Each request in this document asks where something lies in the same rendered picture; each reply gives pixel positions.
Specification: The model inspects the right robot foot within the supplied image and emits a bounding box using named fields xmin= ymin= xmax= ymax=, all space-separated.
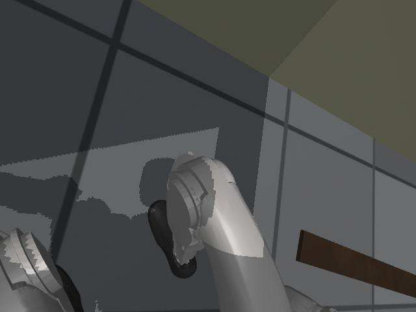
xmin=148 ymin=200 xmax=197 ymax=279

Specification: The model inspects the left robot foot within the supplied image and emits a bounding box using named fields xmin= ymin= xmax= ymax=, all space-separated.
xmin=55 ymin=264 xmax=84 ymax=312

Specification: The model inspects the right robot hand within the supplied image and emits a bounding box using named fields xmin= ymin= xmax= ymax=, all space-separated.
xmin=284 ymin=285 xmax=323 ymax=312

